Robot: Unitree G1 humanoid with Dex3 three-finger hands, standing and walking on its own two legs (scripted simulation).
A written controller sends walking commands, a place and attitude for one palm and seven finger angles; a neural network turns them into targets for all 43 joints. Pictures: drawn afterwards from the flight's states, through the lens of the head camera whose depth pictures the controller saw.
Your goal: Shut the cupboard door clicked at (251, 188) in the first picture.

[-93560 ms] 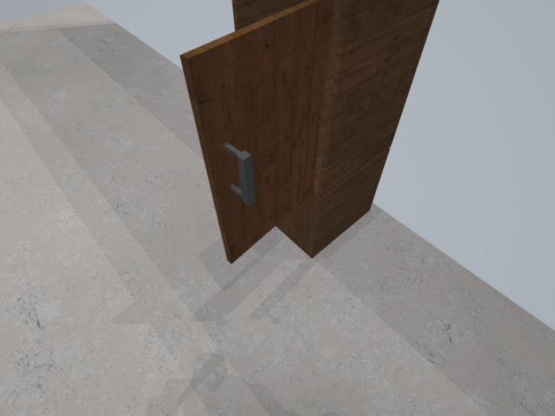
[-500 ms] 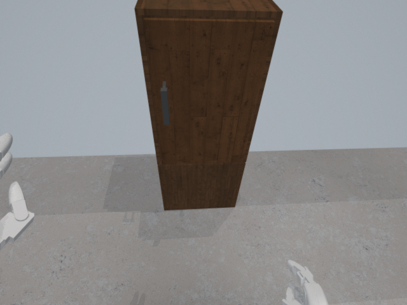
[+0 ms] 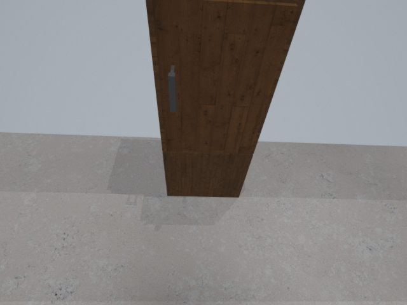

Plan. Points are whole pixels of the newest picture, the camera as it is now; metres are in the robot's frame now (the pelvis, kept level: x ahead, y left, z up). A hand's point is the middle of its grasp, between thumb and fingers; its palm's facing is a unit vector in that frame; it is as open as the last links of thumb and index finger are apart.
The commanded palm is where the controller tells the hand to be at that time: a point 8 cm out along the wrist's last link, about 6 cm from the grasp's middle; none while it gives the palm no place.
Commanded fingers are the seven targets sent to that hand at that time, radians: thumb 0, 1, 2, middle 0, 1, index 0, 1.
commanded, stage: let the arm hang, fingers relaxed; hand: left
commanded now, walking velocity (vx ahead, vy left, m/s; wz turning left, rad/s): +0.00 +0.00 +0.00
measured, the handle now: (173, 89) +0.71 +0.14 +0.00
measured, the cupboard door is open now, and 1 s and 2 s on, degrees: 0 0 0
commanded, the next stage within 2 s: look to check the result in 0.62 s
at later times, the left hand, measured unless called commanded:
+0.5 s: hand out of the picture -0.01 +0.15 -0.17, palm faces +0.03 -0.99 -0.13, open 7.4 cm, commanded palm none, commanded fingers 0.00 0.90 0.90 -0.20 -0.30 -0.20 -0.30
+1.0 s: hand out of the picture -0.02 +0.17 -0.17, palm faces +0.02 -0.98 -0.20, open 7.4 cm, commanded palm none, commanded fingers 0.00 0.90 0.90 -0.20 -0.30 -0.20 -0.30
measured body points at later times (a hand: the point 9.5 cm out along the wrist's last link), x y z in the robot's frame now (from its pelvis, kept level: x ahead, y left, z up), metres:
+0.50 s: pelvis +0.01 +0.01 +0.00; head +0.00 +0.01 +0.45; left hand -0.01 +0.20 -0.16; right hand -0.01 -0.21 -0.16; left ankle +0.06 +0.11 -0.74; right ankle -0.04 -0.07 -0.74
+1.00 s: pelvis +0.02 +0.00 +0.00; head +0.02 -0.01 +0.45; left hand -0.02 +0.22 -0.15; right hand +0.00 -0.22 -0.16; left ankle +0.06 +0.11 -0.74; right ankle -0.04 -0.07 -0.74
